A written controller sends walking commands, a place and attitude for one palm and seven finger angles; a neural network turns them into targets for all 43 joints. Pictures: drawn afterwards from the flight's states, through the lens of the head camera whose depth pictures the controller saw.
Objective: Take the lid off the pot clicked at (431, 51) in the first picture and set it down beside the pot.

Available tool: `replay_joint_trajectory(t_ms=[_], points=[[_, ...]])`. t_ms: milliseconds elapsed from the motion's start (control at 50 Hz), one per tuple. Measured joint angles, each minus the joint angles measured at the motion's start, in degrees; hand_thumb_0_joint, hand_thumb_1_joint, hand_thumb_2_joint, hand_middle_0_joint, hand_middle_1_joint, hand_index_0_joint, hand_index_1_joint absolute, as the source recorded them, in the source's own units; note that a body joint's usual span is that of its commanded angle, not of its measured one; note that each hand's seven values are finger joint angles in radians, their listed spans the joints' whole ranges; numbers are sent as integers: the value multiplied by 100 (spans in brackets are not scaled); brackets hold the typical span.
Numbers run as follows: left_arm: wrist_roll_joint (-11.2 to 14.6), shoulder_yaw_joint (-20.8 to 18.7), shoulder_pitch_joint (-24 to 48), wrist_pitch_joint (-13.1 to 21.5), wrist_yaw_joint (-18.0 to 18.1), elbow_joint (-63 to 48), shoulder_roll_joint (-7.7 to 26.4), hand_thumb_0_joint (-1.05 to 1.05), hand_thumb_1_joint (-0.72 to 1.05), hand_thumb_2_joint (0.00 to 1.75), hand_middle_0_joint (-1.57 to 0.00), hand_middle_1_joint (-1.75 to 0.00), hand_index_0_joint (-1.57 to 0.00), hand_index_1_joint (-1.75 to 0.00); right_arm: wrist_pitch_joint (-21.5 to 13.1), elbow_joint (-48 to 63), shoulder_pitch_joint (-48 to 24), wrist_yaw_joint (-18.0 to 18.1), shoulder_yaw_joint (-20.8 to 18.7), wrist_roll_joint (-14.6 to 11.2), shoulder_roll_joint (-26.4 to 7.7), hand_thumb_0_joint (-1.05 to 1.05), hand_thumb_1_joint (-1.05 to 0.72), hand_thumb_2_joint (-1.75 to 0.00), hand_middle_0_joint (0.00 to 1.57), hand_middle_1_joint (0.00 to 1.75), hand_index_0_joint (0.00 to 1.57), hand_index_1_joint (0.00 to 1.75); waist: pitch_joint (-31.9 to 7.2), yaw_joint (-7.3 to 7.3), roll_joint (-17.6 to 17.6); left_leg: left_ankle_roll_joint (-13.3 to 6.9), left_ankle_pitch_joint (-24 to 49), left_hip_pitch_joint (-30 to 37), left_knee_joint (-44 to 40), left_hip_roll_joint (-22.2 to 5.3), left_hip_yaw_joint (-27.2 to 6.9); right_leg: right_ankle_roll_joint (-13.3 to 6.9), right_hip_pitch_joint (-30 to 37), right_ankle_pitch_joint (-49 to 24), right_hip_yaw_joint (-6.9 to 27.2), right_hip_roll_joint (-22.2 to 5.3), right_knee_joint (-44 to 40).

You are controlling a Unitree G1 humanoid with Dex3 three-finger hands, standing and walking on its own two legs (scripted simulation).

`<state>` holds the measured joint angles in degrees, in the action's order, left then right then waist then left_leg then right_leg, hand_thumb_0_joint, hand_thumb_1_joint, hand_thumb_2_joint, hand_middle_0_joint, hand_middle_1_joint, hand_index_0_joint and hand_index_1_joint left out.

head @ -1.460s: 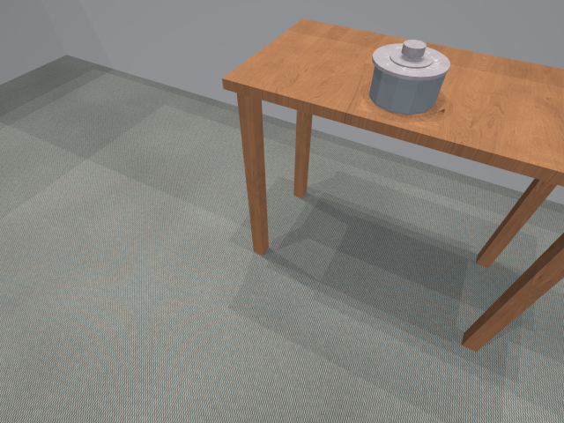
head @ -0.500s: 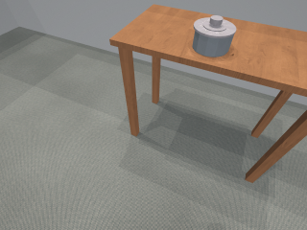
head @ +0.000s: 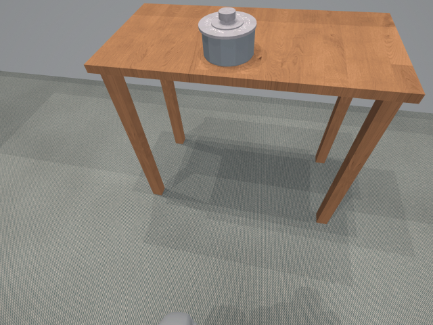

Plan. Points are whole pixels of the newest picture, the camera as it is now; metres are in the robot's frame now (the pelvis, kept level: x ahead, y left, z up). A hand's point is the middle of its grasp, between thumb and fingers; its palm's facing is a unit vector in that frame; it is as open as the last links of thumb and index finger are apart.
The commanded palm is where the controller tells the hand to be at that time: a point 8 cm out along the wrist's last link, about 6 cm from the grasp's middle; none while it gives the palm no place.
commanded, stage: turn to face it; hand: left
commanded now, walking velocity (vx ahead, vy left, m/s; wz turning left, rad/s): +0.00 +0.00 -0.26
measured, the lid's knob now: (227, 14) +0.88 +0.04 +0.15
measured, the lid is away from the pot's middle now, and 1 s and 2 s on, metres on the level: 0.00 0.00 0.00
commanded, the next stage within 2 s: take the last steps up to it in 0.14 s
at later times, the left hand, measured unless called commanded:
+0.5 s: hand out of the picture +0.07 +0.28 -0.17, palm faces -0.10 -0.98 -0.19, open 7.4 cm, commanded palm none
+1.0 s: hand (171, 270) +0.25 +0.14 -0.16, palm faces -0.10 -0.98 -0.18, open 7.1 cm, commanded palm none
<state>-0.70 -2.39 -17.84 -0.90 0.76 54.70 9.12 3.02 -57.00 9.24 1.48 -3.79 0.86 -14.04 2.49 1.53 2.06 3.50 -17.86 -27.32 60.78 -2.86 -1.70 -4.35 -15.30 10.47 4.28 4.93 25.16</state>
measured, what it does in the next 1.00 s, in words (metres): walks ahead: left foot, then right foot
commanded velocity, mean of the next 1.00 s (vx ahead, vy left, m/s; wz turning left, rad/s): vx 0.23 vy -0.02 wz -0.07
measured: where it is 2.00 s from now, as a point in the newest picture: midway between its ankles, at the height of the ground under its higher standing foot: (235, 289)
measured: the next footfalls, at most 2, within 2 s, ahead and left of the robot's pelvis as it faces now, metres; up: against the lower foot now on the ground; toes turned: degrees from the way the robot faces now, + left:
left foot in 0.26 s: +0.03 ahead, +0.16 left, +0.00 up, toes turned -5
right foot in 0.84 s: +0.16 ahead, -0.12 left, +0.00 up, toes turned -18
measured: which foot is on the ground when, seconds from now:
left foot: up 0.00-0.24, down 0.26-0.84, up 0.86-1.00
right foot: down 0.00-0.26, up 0.28-0.82, down 0.84-1.00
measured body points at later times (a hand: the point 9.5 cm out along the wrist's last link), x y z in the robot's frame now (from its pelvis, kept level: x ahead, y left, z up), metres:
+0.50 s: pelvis +0.01 +0.08 +0.01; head +0.00 +0.11 +0.46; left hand +0.08 +0.33 -0.15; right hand -0.04 -0.16 -0.13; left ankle -0.01 +0.16 -0.74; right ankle -0.01 -0.08 -0.65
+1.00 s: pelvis +0.13 -0.01 -0.01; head +0.14 -0.02 +0.44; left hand +0.26 +0.19 -0.15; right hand +0.01 -0.21 -0.16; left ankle +0.10 +0.12 -0.66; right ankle +0.12 -0.11 -0.74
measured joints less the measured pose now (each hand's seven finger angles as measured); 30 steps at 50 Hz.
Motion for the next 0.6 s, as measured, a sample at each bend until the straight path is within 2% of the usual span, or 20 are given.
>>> replay_joint_trajectory(t_ms=[160, 240, 260, 280, 320, 340, 400, 460, 520, 600], points=[[-68, -52, 32, -10, 8, -5, 88, 1, 90, 90, -20, -30, -21, -30, -69, 58, 25, 20, 47, -43, 124, 0, -91, -89, 19, 30, 20, 30, -210, 71, -154, -110, -451, 573, -1385, 106, 93, 133, -42, -91, 279, 64, -49], [-46, -100, 70, -66, 10, 2, 216, 1, 90, 90, -20, -30, -21, -30, -204, 143, 79, 27, 109, -84, 252, 0, -91, -89, 19, 30, 20, 30, -278, 58, -270, -225, -83, 1128, -2654, 202, 144, 306, -173, -67, 422, 99, 104], [-31, -111, 62, -85, 14, -9, 247, 1, 90, 90, -20, -30, -21, -30, -263, 175, 129, 28, 129, -90, 268, 0, -91, -89, 19, 30, 20, 30, -313, 22, -260, -285, 37, 1300, -3047, 182, 124, 359, -260, -12, 427, 141, 240], [-15, -135, 94, -111, 13, 23, 305, 1, 90, 90, -20, -30, -21, -30, -303, 160, 157, 33, 143, -70, 331, 0, -91, -89, 19, 30, 20, 30, -309, -21, -353, -361, 72, 1315, -3081, 236, 163, 370, -364, 291, 449, 107, 503], [-38, -184, 110, -160, -8, 81, 387, 1, 90, 90, -20, -30, -20, -30, -313, 173, 297, 9, 216, -12, 424, 0, -91, -89, 19, 30, 20, 30, -333, -59, -446, -489, 88, 1391, -3103, 254, 278, 438, -664, 1069, 267, 58, 1397], [-71, -205, 101, -169, -36, 100, 421, 1, 90, 90, -20, -30, -20, -30, -324, 171, 399, 3, 246, 9, 458, 0, -91, -89, 20, 30, 20, 30, -363, -82, -451, -528, 124, 1472, -3208, 232, 323, 471, -835, 1178, 153, 38, 1918], [-124, -248, 81, -136, -140, 116, 514, 1, 90, 90, -20, -30, -20, -30, -387, 91, 756, 4, 299, 24, 525, 0, -91, -89, 20, 30, 20, 30, -459, -142, -438, -583, 298, 1714, -3624, 184, 396, 520, -1267, 945, -100, -114, 3169], [-121, -262, 51, -77, -195, 117, 562, 1, 91, 90, -20, -30, -20, -30, -470, -73, 1061, 13, 307, 9, 558, 0, -91, -89, 20, 30, 20, 30, -492, -154, -465, -610, 412, 1923, -3951, 198, 535, 551, -1534, 497, -174, -353, 3766], [-113, -250, 40, -77, -211, 167, 545, 1, 91, 90, -20, -30, -20, -30, -550, -237, 1338, 37, 291, 1, 587, 0, -91, -89, 20, 30, 20, 30, -475, -212, -495, -634, 424, 2090, -4143, 238, 686, 573, -1674, 243, -193, -578, 3847], [-107, -192, 134, -109, -244, 246, 448, 1, 91, 90, -19, -30, -20, -30, -620, -463, 1680, 44, 275, 8, 628, 0, -91, -89, 20, 30, 20, 30, -376, -334, -487, -635, 387, 2313, -4339, 253, 834, 586, -1711, 141, -351, -835, 3343]])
